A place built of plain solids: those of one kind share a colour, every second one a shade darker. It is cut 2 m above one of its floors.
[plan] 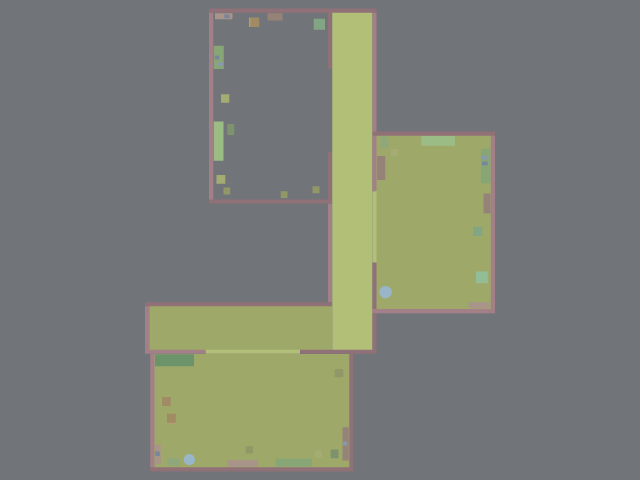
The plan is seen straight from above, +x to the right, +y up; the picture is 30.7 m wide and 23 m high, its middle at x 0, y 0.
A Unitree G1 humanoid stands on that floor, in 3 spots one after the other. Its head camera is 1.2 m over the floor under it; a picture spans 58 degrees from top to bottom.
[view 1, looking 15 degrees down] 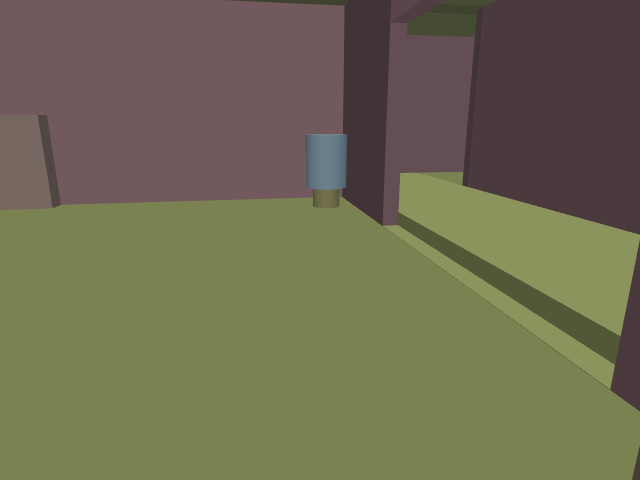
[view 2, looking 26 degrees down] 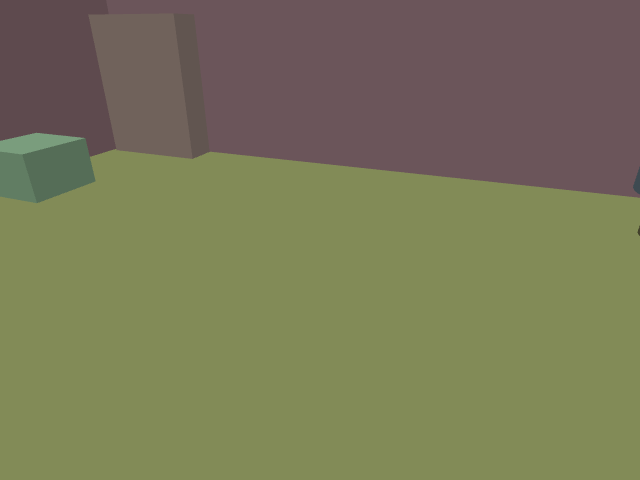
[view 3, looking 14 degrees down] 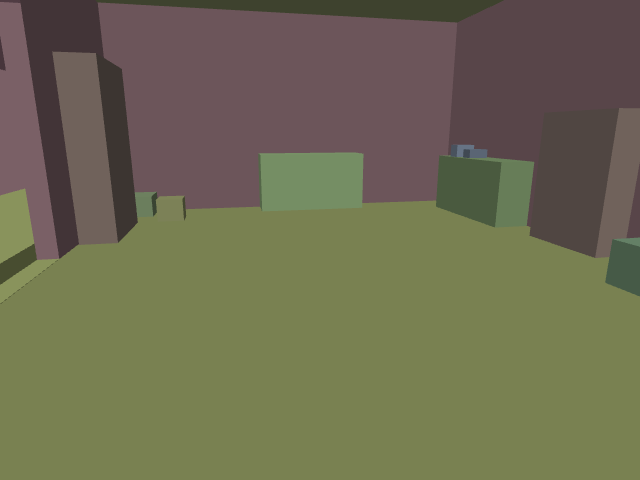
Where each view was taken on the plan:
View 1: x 4.35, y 3.86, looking -100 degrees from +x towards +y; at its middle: floor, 4.64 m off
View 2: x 4.35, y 0.61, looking -69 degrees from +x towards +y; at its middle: floor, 2.74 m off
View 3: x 4.35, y -2.15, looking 78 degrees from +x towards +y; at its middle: floor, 4.96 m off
